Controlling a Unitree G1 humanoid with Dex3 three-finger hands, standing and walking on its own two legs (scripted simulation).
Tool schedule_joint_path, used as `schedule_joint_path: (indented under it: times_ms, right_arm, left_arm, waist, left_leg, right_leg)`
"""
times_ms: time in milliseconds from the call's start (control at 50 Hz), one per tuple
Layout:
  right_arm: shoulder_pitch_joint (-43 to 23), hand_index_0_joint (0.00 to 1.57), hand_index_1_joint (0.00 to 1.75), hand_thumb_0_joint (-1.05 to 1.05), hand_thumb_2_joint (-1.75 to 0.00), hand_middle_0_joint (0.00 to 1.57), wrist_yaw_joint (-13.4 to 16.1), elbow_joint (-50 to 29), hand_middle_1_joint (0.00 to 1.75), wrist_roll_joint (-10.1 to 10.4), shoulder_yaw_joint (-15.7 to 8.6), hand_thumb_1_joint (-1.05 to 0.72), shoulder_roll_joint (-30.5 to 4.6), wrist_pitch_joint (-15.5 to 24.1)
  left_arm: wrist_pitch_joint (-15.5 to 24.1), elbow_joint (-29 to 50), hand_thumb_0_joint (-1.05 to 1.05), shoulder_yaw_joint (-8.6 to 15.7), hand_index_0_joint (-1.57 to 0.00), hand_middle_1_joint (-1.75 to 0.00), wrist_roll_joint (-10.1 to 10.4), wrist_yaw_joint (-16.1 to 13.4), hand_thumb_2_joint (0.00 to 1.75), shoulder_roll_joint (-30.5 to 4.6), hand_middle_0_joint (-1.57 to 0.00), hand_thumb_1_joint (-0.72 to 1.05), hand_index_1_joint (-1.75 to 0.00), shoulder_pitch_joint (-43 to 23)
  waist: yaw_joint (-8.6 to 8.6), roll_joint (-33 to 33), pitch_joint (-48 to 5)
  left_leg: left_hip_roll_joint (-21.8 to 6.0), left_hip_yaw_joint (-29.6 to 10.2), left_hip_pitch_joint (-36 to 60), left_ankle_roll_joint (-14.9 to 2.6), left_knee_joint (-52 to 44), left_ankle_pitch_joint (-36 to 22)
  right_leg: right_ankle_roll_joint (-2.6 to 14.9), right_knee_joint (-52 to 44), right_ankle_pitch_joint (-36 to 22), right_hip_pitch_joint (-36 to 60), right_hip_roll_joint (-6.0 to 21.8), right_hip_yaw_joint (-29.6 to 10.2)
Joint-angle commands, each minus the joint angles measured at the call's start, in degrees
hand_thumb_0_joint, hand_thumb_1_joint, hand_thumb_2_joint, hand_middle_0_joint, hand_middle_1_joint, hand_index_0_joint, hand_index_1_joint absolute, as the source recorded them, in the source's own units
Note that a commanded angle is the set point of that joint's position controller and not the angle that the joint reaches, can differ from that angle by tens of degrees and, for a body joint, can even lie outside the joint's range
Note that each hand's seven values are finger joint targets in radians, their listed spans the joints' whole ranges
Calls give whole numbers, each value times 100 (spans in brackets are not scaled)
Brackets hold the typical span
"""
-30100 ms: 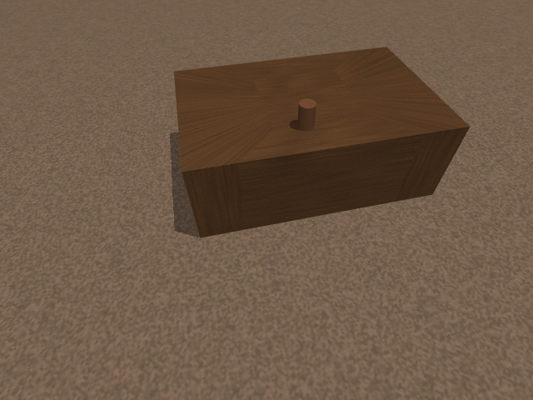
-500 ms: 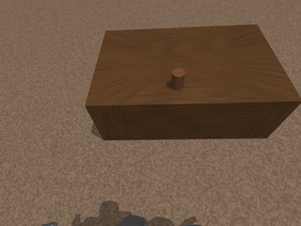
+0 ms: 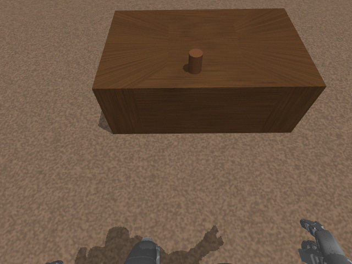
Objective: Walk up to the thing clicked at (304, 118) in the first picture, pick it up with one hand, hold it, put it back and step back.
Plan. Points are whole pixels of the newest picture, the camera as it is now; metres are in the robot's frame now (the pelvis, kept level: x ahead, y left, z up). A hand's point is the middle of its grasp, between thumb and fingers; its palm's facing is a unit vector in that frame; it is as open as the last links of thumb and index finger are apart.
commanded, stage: step back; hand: right
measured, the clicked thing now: (195, 61) +1.04 -0.06 -0.27
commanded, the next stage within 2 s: stand in 1.24 s
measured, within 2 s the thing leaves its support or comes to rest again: neither
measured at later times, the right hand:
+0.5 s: hand out of the picture -0.02 -0.26 -0.13, palm faces -0.14 +0.92 -0.37, open 7.4 cm
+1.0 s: hand out of the picture +0.04 -0.23 -0.13, palm faces -0.14 +0.92 -0.36, open 7.4 cm
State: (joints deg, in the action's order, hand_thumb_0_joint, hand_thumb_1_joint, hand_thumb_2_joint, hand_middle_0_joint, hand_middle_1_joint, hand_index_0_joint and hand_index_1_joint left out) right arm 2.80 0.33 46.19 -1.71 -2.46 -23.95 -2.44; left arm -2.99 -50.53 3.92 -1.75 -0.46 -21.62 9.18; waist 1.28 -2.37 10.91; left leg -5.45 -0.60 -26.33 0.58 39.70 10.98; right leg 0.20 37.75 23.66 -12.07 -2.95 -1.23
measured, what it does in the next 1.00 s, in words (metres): steps on the spot: left foot, then left foot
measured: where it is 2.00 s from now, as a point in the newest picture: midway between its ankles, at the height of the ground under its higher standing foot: outside the picture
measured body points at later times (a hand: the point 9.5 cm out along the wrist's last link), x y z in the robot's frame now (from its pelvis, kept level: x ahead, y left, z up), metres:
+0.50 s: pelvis -0.10 -0.01 +0.02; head -0.10 +0.00 +0.47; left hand -0.07 +0.32 -0.10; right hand -0.02 -0.30 -0.10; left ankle -0.12 +0.11 -0.71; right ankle -0.06 -0.13 -0.69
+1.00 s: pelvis -0.07 +0.01 +0.01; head -0.06 +0.02 +0.46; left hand -0.04 +0.33 -0.11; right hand +0.04 -0.28 -0.11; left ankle -0.06 +0.14 -0.71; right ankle -0.06 -0.13 -0.71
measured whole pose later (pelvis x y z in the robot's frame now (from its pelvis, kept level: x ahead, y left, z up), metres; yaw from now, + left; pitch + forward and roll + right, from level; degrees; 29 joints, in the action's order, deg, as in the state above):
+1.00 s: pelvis -0.07 +0.01 +0.01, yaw +6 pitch -2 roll +0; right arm 9.0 -0.9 59.5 -2.1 -2.0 -19.6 0.4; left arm 0.2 -58.5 2.1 -1.0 0.3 -22.2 10.1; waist 1.4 0.7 3.3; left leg -1.7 0.7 -16.2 0.4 34.9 16.5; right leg -0.8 33.8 18.8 -12.5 2.1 0.1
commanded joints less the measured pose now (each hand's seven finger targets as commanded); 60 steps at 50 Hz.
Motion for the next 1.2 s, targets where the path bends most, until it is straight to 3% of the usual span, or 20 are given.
schedule_joint_path:
  times_ms: [0,20,80,100,220,280,300,340,360,420,500,560,600,640,820,860,880,900,1000,1180]
  right_arm:
    - [13,20,30,0,-90,20,190,-522,30,122,-318,-90,-819,-21]
    - [88,20,30,0,-90,20,220,-417,30,123,-444,-90,-1053,-36]
    - [594,20,30,0,-90,20,150,-21,30,152,-310,-90,-949,7]
    - [588,20,30,0,-90,20,158,-16,30,130,-250,-90,-791,51]
    - [498,20,30,0,-90,20,79,33,30,-10,-288,-90,-820,208]
    - [1142,20,30,0,-90,20,37,449,30,-36,-370,-90,-816,288]
    - [1243,20,30,0,-90,20,37,584,30,-54,-432,-90,-867,314]
    - [968,20,30,0,-90,20,35,461,30,-137,-501,-90,-1517,376]
    - [719,20,30,0,-90,20,-3,413,30,-91,-526,-90,-1802,367]
    - [117,20,30,0,-90,20,3,319,30,-144,-310,-90,-1001,456]
    - [647,20,30,0,-90,20,-68,546,30,-131,-431,-90,-1178,421]
    - [407,20,30,0,-90,20,-95,469,30,-20,-321,-90,-858,267]
    - [334,20,30,0,-90,20,-78,272,30,17,-188,-90,-392,294]
    - [733,20,30,0,-90,20,-33,484,30,-24,-376,-90,-986,306]
    - [1062,20,30,0,-90,20,-55,894,30,-8,-351,-90,-649,420]
    - [966,20,30,0,-90,20,26,888,30,-80,-389,-90,-925,481]
    - [537,20,30,0,-90,20,39,767,30,-43,-362,-90,-1173,495]
    - [255,20,30,0,-90,20,14,739,30,12,-366,-90,-1345,459]
    - [80,20,30,0,-90,20,23,879,30,55,-170,-90,-820,459]
    - [-137,20,30,0,-90,20,51,1184,30,88,-174,-90,-779,432]
  left_arm:
    - [165,487,0,595,-20,-30,-132,-57,90,-2324,-20,90,-30,239]
    - [191,646,0,577,-20,-30,-103,-82,90,-2282,-20,90,-30,-138]
    - [255,702,0,363,-20,-30,-74,-120,90,-1399,-20,90,-30,-651]
    - [283,622,0,381,-20,-30,-89,-121,90,-1315,-20,90,-30,-346]
    - [319,544,0,463,-20,-30,-155,-91,90,-1517,-20,90,-30,237]
    - [245,557,0,390,-20,-30,-63,-24,90,-1553,-20,90,-30,-112]
    - [236,524,0,277,-20,-30,-72,-13,90,-1299,-20,90,-30,58]
    - [267,535,0,131,-20,-30,71,8,90,-821,-20,90,-30,-95]
    - [289,400,0,328,-20,-30,-23,-16,90,-1440,-20,90,-30,-489]
    - [361,158,0,277,-20,-30,62,146,90,-1163,-20,90,-30,-28]
    - [448,0,0,253,-20,-30,30,151,90,-1020,-20,90,-30,-119]
    - [582,-362,0,262,-20,-30,-32,40,90,-1016,-20,90,-30,566]
    - [668,-412,0,441,-20,-30,-131,-49,90,-1694,-20,90,-30,834]
    - [679,-124,0,486,-20,-30,-102,-40,90,-1941,-20,90,-30,-11]
    - [566,-68,0,139,-20,-30,37,34,90,-1234,-20,90,-30,-383]
    - [525,-81,0,12,-20,-30,117,43,90,-885,-20,90,-30,-166]
    - [467,-173,0,-12,-20,-30,185,29,90,-828,-20,90,-30,-65]
    - [426,-378,0,59,-20,-30,163,7,90,-1088,-20,90,-30,44]
    - [545,-558,0,61,-20,-30,145,-18,90,-1287,-20,90,-30,-65]
    - [503,-711,0,-7,-20,-30,136,-58,90,-1190,-20,90,-30,-456]
  waist:
    - [362,1903,-1119]
    - [216,1750,-658]
    - [-284,744,-773]
    - [-140,883,-986]
    - [327,1435,-1262]
    - [-62,1322,-1287]
    - [-66,809,-1256]
    - [-156,-956,-1055]
    - [-312,-689,-481]
    - [85,-454,-329]
    - [-222,-786,-577]
    - [171,-464,-819]
    - [342,1146,-894]
    - [31,754,-327]
    - [-266,796,-1070]
    - [-176,32,-1402]
    - [16,-376,-1347]
    - [59,-353,-1221]
    - [13,-90,-1251]
    - [-32,62,-1625]
  left_leg:
    - [1072,-481,-328,-47,1875,2441]
    - [764,-975,-21,11,2643,2510]
    - [1181,-873,-238,-66,2851,1660]
    - [1196,-720,-318,-45,2710,1561]
    - [616,-210,-161,62,360,2020]
    - [680,131,1719,-148,-1668,1124]
    - [726,-88,2266,-220,-1954,916]
    - [-1222,-3186,2125,-1049,-2905,3512]
    - [-1571,-3534,387,-1509,-3114,4384]
    - [-564,-1599,706,-939,-2574,2513]
    - [-507,-1389,1072,-852,-2382,2372]
    - [-169,-688,370,-607,-1301,2295]
    - [818,-142,-1075,-171,673,2038]
    - [257,-745,-328,-142,1302,2004]
    - [554,178,1895,-57,-1371,148]
    - [-341,-990,2142,-334,-1730,-406]
    - [-1009,-1868,1585,-769,-2102,359]
    - [-1161,-1821,775,-1097,-2090,897]
    - [-97,-432,1074,-249,-1235,-744]
    - [-238,-280,1756,-300,-1423,-1822]
  right_leg:
    - [1569,-2142,-972,-919,2644,-3051]
    - [1766,-2323,-867,-1837,2909,-3329]
    - [1003,-1178,-2883,-692,1574,-926]
    - [895,-1012,-2975,-294,1368,-728]
    - [1171,-1356,-189,789,1765,-1420]
    - [888,-1175,349,-466,1723,-1162]
    - [644,-714,493,-906,1403,-806]
    - [72,748,739,-2408,327,355]
    - [36,1311,992,-1589,640,-233]
    - [128,731,114,-1144,562,-63]
    - [51,-257,100,-671,302,352]
    - [141,-1562,-581,815,189,305]
    - [775,-2527,1041,1298,1867,-2657]
    - [1451,-2657,2046,-288,2678,-3141]
    - [580,-983,-1223,-855,1274,-398]
    - [246,-116,-1549,-966,776,23]
    - [80,12,-349,-838,423,217]
    - [98,-35,310,-35,484,148]
    - [239,-1066,-2087,325,941,-417]
    - [142,-1180,-2678,563,924,-201]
